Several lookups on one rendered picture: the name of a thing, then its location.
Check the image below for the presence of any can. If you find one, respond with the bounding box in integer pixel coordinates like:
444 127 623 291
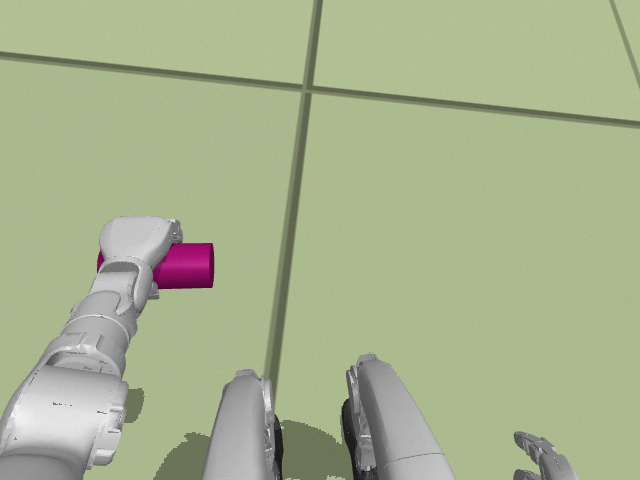
97 243 214 289

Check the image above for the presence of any right robot hand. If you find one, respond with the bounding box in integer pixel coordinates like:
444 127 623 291
513 431 580 480

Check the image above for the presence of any right robot foot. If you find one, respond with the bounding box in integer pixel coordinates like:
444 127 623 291
342 398 379 480

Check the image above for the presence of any left robot arm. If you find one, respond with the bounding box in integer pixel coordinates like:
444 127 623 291
0 256 153 480

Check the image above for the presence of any left robot hand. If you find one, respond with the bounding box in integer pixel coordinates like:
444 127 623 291
99 216 183 300

